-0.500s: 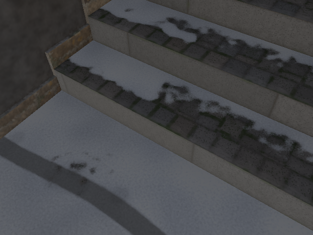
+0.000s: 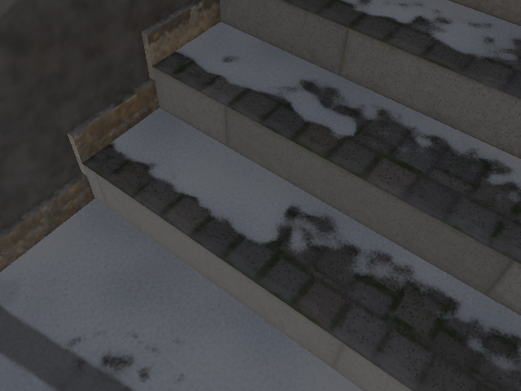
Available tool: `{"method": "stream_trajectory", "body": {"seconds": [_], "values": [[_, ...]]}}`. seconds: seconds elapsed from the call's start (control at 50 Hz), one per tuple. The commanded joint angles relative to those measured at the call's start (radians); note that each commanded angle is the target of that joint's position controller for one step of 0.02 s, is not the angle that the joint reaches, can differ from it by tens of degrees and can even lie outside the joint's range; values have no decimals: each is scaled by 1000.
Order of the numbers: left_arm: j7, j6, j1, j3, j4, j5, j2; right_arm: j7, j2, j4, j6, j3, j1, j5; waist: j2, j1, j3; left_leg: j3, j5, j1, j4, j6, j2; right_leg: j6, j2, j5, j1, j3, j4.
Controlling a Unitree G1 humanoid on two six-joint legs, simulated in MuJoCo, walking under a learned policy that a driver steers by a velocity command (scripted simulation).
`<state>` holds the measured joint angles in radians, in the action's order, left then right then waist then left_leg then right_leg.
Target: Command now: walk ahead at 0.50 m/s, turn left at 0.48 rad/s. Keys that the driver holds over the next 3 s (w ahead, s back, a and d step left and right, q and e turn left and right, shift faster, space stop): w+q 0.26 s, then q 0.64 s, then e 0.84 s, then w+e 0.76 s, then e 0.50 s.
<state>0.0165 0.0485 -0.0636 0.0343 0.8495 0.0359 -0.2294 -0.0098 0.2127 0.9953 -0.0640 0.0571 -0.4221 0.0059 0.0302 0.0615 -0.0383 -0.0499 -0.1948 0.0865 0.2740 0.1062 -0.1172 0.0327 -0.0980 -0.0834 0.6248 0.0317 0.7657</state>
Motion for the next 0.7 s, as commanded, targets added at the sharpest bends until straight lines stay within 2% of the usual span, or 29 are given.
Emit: {"method": "stream_trajectory", "body": {"seconds": [0.02,0.06,0.1,0.14,0.16,0.18,0.2,0.22,0.24,0.26,0.28,0.3,0.32,0.34,0.36,0.4,0.44,0.5,0.54,0.58,0.6,0.62,0.64,0.66,0.68,0.7], "values": [[0,12,117,3,-93,-9,-59,5,161,-54,-9,35,-36,4,-92,11,-16,-215,246,30,-77,121,242,14,43,77,-18,-35,-94],[0,18,156,2,-117,-14,-67,8,167,-55,-7,40,-54,10,-96,24,-13,-231,316,-12,-30,115,248,12,58,65,-28,-31,-140],[-4,28,147,6,-132,-19,-84,15,179,-67,-5,46,-36,14,-108,8,-6,-259,377,-21,22,93,257,-1,71,28,-98,-15,-198],[-12,41,41,17,-112,-19,-115,17,200,-86,-6,54,15,13,-119,-47,27,-276,452,17,110,61,250,-26,101,-49,-276,-20,-268],[-22,52,-77,28,-78,-14,-139,12,201,-93,-12,55,32,8,-83,-100,86,-252,495,49,239,40,206,-49,111,-50,-439,-30,-331],[-36,67,-217,46,-57,7,-197,5,169,-110,-21,47,40,-2,-1,-158,193,-202,389,148,461,16,138,-95,-19,-135,-650,92,-363],[-49,63,-315,65,-66,31,-283,5,78,-149,-24,27,-7,-34,170,-166,323,-79,-70,389,730,-18,25,-161,-284,-282,-897,421,-421],[-45,45,-274,73,-56,21,-287,7,110,-157,-10,32,-64,-16,273,-102,334,-32,-357,536,879,-11,15,-239,-365,-332,-872,700,-505],[-38,38,-203,51,-82,12,-178,10,147,-126,8,38,-42,7,103,-79,203,-51,-278,565,947,-5,95,-229,-324,-417,-752,585,-503],[-34,38,-153,35,-88,0,-112,-1,137,-130,12,36,21,18,15,-80,103,-44,-198,551,925,-14,125,-208,-264,-351,-631,431,-525],[-37,42,-126,27,-88,-1,-91,-5,123,-137,19,36,52,21,21,-63,44,-32,-160,524,886,-27,149,-178,-222,-167,-551,302,-548],[-42,51,-143,22,-74,-6,-87,-8,122,-147,33,39,73,33,49,-55,21,-22,-156,505,870,-44,160,-171,-203,57,-513,212,-540],[-43,60,-159,23,-60,-10,-93,-9,112,-146,47,37,67,39,52,-41,25,-9,-156,482,878,-57,155,-171,-189,288,-499,136,-518],[-40,69,-183,23,-49,-15,-96,-11,102,-151,57,36,65,38,53,-33,50,-1,-153,476,879,-65,148,-180,-191,475,-509,86,-492],[-38,74,-198,25,-42,-19,-101,-12,96,-162,63,34,77,36,57,-27,68,6,-140,488,867,-72,146,-188,-191,574,-527,43,-481],[-41,66,-198,28,-37,-26,-115,-23,82,-194,70,26,137,36,83,-30,62,25,-93,519,781,-91,148,-197,-183,632,-535,-32,-485],[-46,55,-181,30,-41,-19,-125,-39,84,-226,70,17,202,31,110,-40,63,52,-8,491,660,-97,148,-194,-161,628,-524,-102,-484],[-50,46,-174,37,-39,-26,-147,-51,78,-253,68,4,255,28,114,-48,72,98,100,362,471,-80,137,-164,-142,575,-486,-186,-461],[-47,42,-185,47,-32,-29,-170,-56,96,-269,72,7,277,36,117,-54,71,113,87,320,399,-67,128,-148,-156,552,-501,-198,-411],[-47,28,-213,57,-23,-38,-184,-57,113,-281,71,13,271,41,114,-59,76,128,21,297,341,-46,108,-134,-173,524,-531,-198,-321],[-50,17,-222,59,-21,-42,-186,-55,124,-279,62,18,251,49,96,-52,83,128,15,252,285,-26,96,-128,-174,500,-524,-204,-234],[-49,4,-237,60,-18,-37,-185,-47,139,-258,46,26,181,58,20,-20,124,121,95,151,199,-3,72,-101,-138,440,-498,-228,-74],[-49,-4,-295,57,-36,-21,-174,-23,225,-251,31,48,115,61,-135,-3,188,-71,421,-21,161,40,221,-45,-78,130,-345,-248,159],[-46,-21,-346,34,-89,-17,-83,-5,349,-273,39,76,111,39,-313,-56,240,-449,925,-192,199,225,505,7,97,-624,-54,-224,445],[-49,-42,-305,36,-84,-6,-119,3,333,-262,57,86,36,-11,-192,14,350,-489,769,-190,140,288,512,8,86,-630,-61,-34,519],[-44,-47,-238,36,-93,-20,-127,13,295,-265,71,78,104,-13,-127,-1,237,-405,537,-93,97,260,458,6,53,-533,-33,-2,502]]}}
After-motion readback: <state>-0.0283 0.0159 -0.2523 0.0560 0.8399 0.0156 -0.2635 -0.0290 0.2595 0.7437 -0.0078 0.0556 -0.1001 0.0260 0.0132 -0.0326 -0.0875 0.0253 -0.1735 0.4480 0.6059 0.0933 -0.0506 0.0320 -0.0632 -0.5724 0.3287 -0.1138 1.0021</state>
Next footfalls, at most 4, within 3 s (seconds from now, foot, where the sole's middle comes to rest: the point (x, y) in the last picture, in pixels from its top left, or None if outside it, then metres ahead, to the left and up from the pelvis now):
0.18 right None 0.28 -0.13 -0.78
0.64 left None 0.37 0.12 -0.78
1.08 right None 0.42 -0.06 -0.78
1.44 left None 0.29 0.12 -0.78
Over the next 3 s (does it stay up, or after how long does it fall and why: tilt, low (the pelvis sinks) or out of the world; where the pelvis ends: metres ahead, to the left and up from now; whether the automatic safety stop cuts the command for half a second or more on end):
stays up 0.66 -0.10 0.11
